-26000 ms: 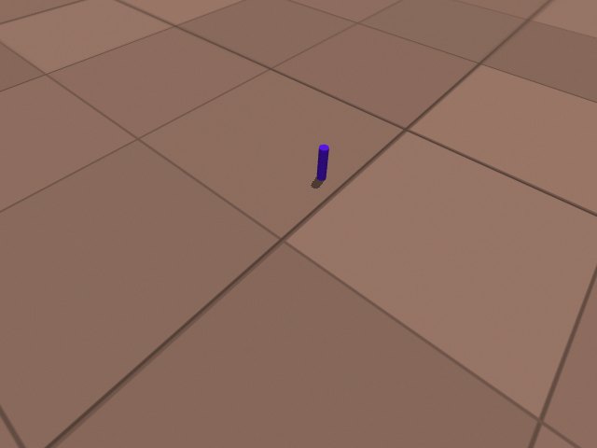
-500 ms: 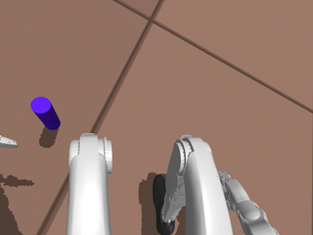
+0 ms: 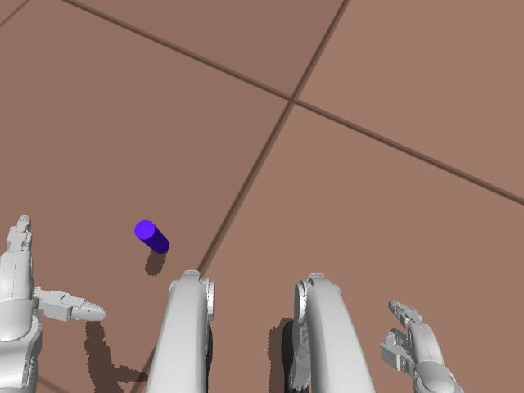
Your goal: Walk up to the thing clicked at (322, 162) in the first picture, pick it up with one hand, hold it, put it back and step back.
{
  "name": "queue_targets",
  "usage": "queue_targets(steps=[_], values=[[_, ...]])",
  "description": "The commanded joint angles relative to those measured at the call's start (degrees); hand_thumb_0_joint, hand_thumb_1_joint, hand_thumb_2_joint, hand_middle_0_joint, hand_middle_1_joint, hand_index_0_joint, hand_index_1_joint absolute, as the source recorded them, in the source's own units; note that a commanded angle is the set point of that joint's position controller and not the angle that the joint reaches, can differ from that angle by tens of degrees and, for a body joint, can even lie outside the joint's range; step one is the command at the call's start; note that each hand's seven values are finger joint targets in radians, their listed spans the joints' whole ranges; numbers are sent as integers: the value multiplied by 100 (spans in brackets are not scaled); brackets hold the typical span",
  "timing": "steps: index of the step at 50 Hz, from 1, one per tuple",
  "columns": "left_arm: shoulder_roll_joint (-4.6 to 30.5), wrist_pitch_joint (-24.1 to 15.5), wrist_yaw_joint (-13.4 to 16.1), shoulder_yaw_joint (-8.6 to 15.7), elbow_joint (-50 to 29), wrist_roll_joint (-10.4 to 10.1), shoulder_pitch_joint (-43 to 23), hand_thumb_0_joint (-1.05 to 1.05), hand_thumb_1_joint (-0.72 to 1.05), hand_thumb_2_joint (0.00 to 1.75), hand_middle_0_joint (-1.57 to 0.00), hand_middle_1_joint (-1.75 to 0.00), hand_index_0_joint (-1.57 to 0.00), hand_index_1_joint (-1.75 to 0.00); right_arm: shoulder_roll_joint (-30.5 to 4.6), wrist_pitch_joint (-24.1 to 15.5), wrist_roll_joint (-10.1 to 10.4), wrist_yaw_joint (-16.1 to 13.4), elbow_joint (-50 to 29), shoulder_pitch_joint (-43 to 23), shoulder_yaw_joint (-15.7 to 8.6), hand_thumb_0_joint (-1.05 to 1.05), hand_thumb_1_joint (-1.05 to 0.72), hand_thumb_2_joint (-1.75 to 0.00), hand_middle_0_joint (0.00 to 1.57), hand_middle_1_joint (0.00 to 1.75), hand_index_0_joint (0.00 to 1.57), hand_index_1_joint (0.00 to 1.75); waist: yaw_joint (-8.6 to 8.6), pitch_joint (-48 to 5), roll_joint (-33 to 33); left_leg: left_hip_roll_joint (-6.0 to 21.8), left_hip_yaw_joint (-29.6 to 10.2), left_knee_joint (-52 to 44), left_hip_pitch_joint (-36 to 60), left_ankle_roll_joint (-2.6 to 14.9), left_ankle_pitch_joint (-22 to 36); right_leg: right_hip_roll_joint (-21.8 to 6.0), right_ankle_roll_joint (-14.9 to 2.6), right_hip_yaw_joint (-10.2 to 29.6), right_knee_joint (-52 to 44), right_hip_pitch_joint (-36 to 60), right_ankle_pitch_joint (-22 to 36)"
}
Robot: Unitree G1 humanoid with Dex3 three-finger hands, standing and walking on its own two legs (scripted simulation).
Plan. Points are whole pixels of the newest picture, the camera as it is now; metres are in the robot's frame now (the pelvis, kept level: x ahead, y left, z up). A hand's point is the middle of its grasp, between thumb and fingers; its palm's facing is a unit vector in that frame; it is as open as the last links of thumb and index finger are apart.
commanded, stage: home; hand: left
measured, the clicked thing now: (153, 238) +0.41 +0.27 -0.43
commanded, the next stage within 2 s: none
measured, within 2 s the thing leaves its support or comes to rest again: neither
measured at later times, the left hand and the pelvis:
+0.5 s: hand (39, 292) +0.24 +0.21 +0.11, palm faces +0.17 -0.93 -0.33, open 17.4 cm; pelvis +0.06 +0.01 +0.17, yaw +2 degrees
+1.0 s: hand (45, 292) +0.24 +0.20 +0.14, palm faces +0.15 -0.94 -0.30, open 17.7 cm; pelvis +0.08 +0.01 +0.19, yaw +3 degrees
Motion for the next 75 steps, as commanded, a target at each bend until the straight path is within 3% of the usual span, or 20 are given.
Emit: queue_targets(steps=[1,8,18,20,25,29,33,37,42,51,55,61,67,73,74,75], values=[[1011,89,368,236,-932,-28,309,0,-59,3,-5,-5,-5,-5,-776,-419,-26,-301,-599,411,-287,0,-90,-90,20,30,20,30,43,-2607,590,-186,292,-2052,2850,259,1221,140,-190,120,-2162,2763,1247],[420,556,520,-464,-1141,-58,573,0,-56,5,-5,-5,-5,-5,-730,-730,-61,-446,-665,596,-257,0,-90,-90,20,30,20,30,-112,-1840,475,-128,229,-3248,3963,208,1339,110,-166,22,-3399,3792,1319],[-18,1100,699,-1033,-2252,-92,1465,0,-54,6,-5,-5,-5,-5,-540,-1019,-105,-694,-946,752,-137,0,-90,-90,20,30,20,30,-71,-1077,597,-156,274,-4758,5526,130,1677,149,-101,-84,-4783,5357,1690],[-231,1176,702,-1242,-2567,-114,1761,0,-53,7,-5,-6,-5,-6,-488,-1079,-119,-726,-1037,746,-100,0,-90,-90,20,30,20,30,-31,-881,596,-156,263,-4986,5699,112,1667,159,-107,-141,-4915,5537,1680],[-461,1276,647,-1504,-3109,-121,2309,0,-58,3,-5,-5,-5,-5,-430,-1198,-173,-763,-1180,718,-69,0,-90,-90,20,30,20,30,-23,-474,385,-136,181,-5357,5942,107,1721,222,-100,-261,-5211,5801,1675],[-555,1259,546,-1524,-3132,-120,2593,0,-60,3,-5,-4,-5,-4,-432,-1252,-196,-741,-1219,718,-93,0,-90,-90,20,30,20,30,8,-104,198,-101,115,-5561,5985,88,1788,256,-93,-330,-5348,5882,1662],[-530,1195,467,-1422,-3094,-94,2642,0,-60,3,-5,-5,-5,-4,-452,-1314,-217,-721,-1253,723,-118,0,-90,-90,20,30,20,30,-4,-118,107,-122,179,-5571,6072,92,1950,258,-95,-279,-5397,6012,1774],[-507,1129,403,-1439,-3106,-63,2359,0,-59,3,-5,-5,-5,-5,-441,-1386,-241,-708,-1217,750,-109,0,-90,-90,20,30,20,30,-56,-323,236,-146,232,-5471,6287,83,2321,216,-79,-192,-5376,6158,2131],[-537,1119,384,-1510,-3203,-56,2147,0,-61,1,-4,-4,-4,-4,-439,-1468,-265,-712,-1154,740,-103,0,-90,-90,20,30,20,30,-81,-464,384,-161,233,-5506,6479,62,2390,210,-82,-167,-5417,6279,2207],[-548,1176,340,-1425,-2878,-79,2480,0,-59,3,-5,-5,-5,-5,-464,-1434,-250,-665,-1070,676,-101,0,-90,-90,20,30,20,30,13,-400,139,-175,280,-5440,6498,79,2833,185,-40,-156,-5504,6474,2692],[-551,1162,315,-1423,-2874,-92,2446,0,-59,3,-5,-5,-5,-5,-456,-1424,-256,-644,-1083,659,-108,0,-90,-90,20,30,20,30,4,-343,160,-201,335,-5426,6439,99,2745,153,-19,-119,-5566,6474,2720],[-542,1136,303,-1391,-2887,-98,2269,0,-60,3,-5,-5,-5,-5,-442,-1445,-246,-640,-1112,611,-98,0,-90,-90,20,30,20,30,16,-212,313,-184,289,-5610,6448,79,2351,174,-66,-150,-5583,6377,2211],[-624,1136,289,-1511,-2853,-96,2214,0,-58,4,-5,-5,-5,-5,-443,-1491,-250,-654,-1107,581,-91,0,-90,-90,20,30,20,30,-50,-180,139,-195,313,-5605,6426,119,2103,162,-35,-131,-5688,6295,2032],[-449,1089,291,-1360,-3066,-86,2132,0,-58,4,-5,-5,-5,-5,-440,-1513,-256,-661,-1089,577,-96,0,-90,-90,20,30,20,30,20,-302,70,-233,369,-5568,6393,145,1941,111,-11,-64,-5781,6351,1894],[-606,1120,279,-1444,-2696,-89,2326,0,-56,5,-5,-5,-5,-5,-450,-1523,-253,-660,-1105,573,-93,0,-90,-90,20,30,20,30,-25,-156,-43,-232,375,-5590,6304,153,1839,127,-11,-74,-5778,6281,1801],[-528,1092,288,-1410,-3004,-94,2201,0,-58,4,-5,-5,-5,-5,-422,-1530,-249,-662,-1101,562,-81,0,-90,-90,20,30,20,30,25,-197,108,-227,370,-5615,6343,141,1798,119,-32,-75,-5777,6292,1748]])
